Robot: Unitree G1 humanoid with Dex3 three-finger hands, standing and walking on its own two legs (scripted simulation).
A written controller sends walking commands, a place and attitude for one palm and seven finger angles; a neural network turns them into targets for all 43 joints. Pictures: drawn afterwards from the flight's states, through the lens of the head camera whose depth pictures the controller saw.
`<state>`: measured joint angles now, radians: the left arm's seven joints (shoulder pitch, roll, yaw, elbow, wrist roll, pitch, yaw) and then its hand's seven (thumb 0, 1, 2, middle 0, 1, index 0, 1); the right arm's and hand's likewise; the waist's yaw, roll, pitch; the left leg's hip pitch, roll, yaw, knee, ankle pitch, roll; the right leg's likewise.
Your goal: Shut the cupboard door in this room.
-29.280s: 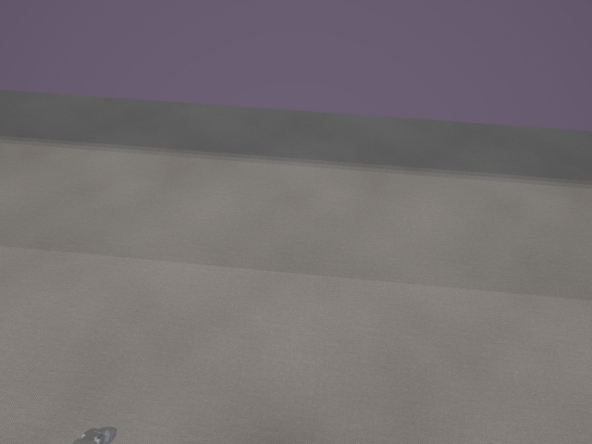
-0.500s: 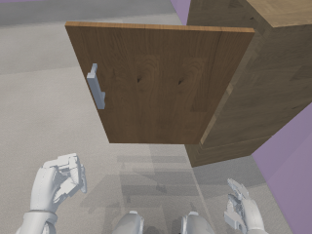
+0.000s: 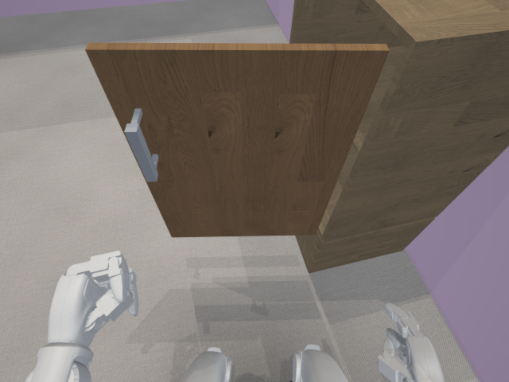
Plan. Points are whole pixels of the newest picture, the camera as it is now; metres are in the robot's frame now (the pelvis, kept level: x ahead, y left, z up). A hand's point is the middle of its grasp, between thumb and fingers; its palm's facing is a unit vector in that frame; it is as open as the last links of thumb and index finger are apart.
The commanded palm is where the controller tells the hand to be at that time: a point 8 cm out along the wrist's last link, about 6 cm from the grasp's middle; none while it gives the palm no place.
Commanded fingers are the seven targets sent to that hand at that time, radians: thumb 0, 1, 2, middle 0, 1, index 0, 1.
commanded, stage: bring the fist close to the handle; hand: left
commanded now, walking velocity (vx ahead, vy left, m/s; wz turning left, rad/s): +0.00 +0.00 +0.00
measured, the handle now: (145, 147) +0.49 +0.23 +0.05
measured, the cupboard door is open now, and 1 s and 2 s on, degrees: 78 78 76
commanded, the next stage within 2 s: push the door shut along its arc in 1.48 s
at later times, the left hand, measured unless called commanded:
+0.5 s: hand (143, 250) +0.29 +0.18 +0.05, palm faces +0.06 -1.00 -0.03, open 3.1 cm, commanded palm +0.27 +0.23 +0.05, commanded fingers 0.00 0.90 0.90 -1.30 -1.50 -1.30 -1.50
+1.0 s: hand (161, 205) +0.36 +0.17 +0.06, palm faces +0.07 -1.00 -0.02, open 3.1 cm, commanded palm +0.35 +0.23 +0.05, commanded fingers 0.00 0.90 0.90 -1.30 -1.50 -1.30 -1.50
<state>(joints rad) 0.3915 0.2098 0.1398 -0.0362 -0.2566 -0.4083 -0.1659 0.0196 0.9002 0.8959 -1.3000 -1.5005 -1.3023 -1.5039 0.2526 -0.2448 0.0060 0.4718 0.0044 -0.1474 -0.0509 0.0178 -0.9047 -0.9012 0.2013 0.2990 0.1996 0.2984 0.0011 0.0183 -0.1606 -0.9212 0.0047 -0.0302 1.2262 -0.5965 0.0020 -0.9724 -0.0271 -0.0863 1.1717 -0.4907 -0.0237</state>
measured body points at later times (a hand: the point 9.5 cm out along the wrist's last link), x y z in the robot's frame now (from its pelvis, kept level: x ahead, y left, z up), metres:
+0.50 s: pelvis +0.00 +0.00 +0.00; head +0.07 +0.00 +0.45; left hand +0.28 +0.24 +0.06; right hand +0.16 -0.24 -0.08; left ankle +0.00 +0.12 -0.64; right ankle +0.04 -0.11 -0.64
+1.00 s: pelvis +0.00 +0.01 +0.01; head +0.08 +0.01 +0.45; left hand +0.35 +0.23 +0.06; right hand +0.13 -0.24 -0.09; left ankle +0.00 +0.12 -0.64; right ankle +0.04 -0.11 -0.64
